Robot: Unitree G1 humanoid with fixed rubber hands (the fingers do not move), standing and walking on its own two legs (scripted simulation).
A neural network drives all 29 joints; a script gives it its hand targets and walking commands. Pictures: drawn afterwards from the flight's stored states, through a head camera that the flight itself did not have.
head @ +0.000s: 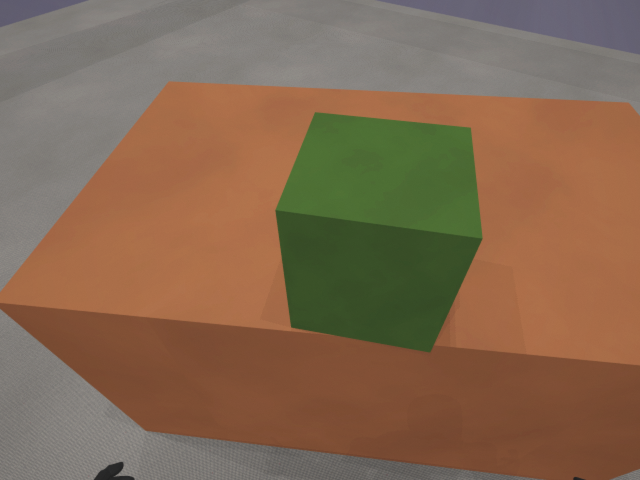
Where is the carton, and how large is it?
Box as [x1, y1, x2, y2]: [275, 112, 482, 351]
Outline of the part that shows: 315,112 275,210 291,327 424,351 430,351 482,238 470,128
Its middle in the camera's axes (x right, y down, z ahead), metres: +0.08 +0.00 +0.55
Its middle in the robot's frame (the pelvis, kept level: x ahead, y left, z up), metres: +0.42 -0.03 +0.07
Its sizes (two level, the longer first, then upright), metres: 0.210 0.200 0.250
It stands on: a pedestal, 0.72 m high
